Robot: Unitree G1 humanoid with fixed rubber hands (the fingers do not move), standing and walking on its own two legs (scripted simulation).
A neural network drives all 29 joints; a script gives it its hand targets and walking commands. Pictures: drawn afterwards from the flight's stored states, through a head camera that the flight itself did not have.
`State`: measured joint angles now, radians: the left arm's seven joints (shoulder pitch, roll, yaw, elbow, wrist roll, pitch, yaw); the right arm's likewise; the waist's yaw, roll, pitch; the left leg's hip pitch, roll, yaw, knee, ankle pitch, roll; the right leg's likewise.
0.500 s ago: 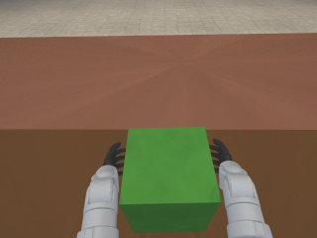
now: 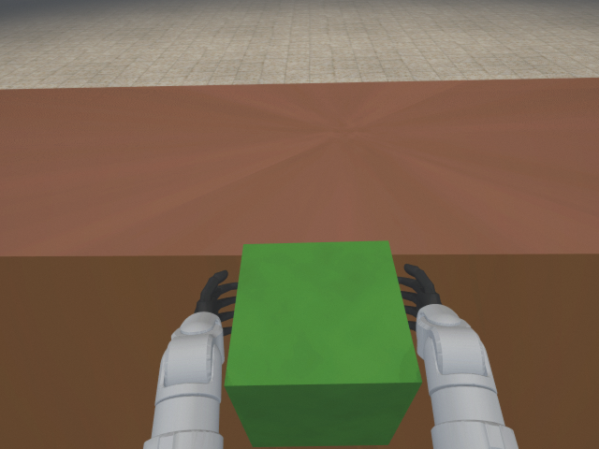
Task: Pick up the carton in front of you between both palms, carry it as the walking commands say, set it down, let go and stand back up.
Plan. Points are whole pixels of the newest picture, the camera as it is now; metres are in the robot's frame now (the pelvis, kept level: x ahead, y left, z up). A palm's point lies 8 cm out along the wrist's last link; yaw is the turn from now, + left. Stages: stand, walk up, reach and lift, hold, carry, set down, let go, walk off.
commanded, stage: hold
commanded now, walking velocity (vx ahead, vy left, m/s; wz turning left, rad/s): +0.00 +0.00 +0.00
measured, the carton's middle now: (318, 347) +0.28 +0.00 -0.03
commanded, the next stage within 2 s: carry in 0.54 s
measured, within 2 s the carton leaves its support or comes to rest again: neither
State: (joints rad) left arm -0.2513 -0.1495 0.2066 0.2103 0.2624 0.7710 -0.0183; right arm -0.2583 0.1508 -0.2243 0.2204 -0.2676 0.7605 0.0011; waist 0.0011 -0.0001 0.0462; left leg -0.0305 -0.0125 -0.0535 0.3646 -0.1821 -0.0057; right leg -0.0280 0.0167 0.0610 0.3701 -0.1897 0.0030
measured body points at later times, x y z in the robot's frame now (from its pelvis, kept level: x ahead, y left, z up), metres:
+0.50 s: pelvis +0.00 +0.00 +0.00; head -0.04 +0.00 +0.45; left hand +0.30 +0.15 +0.04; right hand +0.30 -0.15 +0.04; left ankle +0.02 +0.12 -0.74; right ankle +0.02 -0.12 -0.74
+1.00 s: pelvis +0.14 -0.01 -0.01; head +0.11 +0.00 +0.44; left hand +0.40 +0.15 +0.08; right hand +0.41 -0.15 +0.08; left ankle +0.16 +0.08 -0.74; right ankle +0.02 -0.13 -0.74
